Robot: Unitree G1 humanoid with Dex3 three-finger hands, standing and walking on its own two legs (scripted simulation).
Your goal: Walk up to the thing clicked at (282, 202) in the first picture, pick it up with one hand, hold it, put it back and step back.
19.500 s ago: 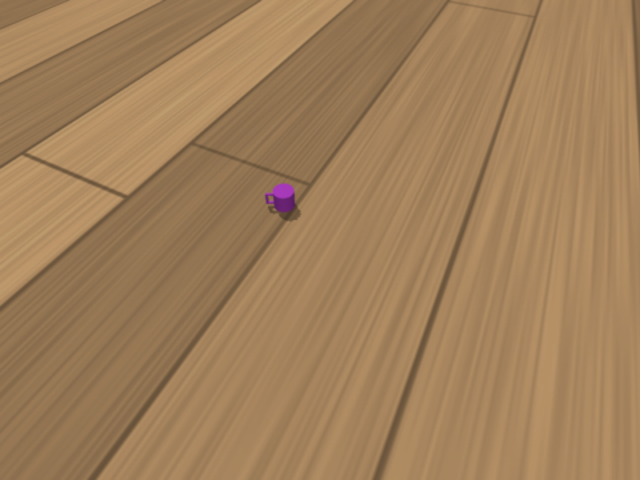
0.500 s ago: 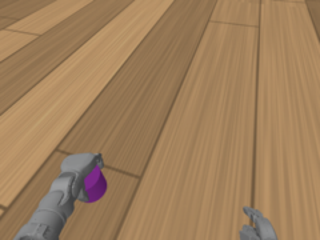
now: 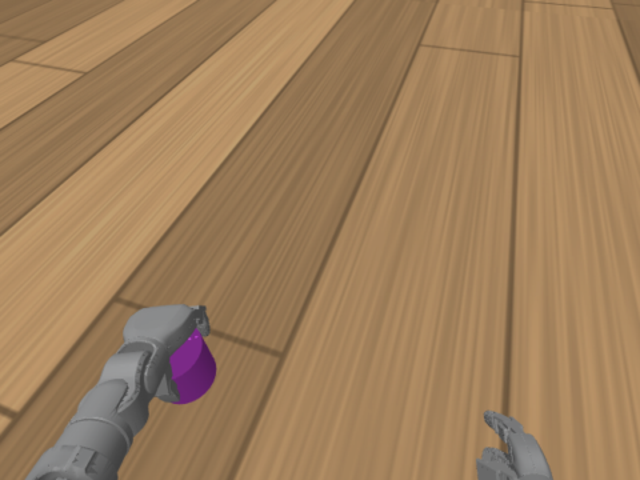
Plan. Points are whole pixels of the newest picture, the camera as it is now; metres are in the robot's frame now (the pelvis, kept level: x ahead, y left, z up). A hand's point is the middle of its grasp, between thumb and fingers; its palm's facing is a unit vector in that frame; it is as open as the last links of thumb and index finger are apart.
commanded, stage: hold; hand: left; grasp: from above
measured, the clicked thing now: (167, 364) +0.29 +0.24 -0.09
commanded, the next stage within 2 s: crouch in 0.14 s
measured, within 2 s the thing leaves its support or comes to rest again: neither
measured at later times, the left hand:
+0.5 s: hand (173, 364) +0.28 +0.22 -0.07, palm faces -0.48 -0.05 -0.87, open 11.2 cm
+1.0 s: hand (206, 374) +0.35 +0.24 -0.27, palm faces -0.44 +0.02 -0.90, open 11.2 cm
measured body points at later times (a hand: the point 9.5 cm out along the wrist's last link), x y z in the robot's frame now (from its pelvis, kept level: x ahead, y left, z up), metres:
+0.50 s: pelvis +0.00 +0.00 +0.00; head +0.02 -0.01 +0.45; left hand +0.30 +0.22 -0.02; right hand +0.14 -0.26 -0.11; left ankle +0.04 +0.13 -0.74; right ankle +0.02 -0.14 -0.74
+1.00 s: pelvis -0.02 +0.01 -0.14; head +0.12 +0.03 +0.29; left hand +0.37 +0.23 -0.22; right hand +0.01 -0.29 -0.25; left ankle +0.04 +0.13 -0.74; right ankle +0.02 -0.14 -0.74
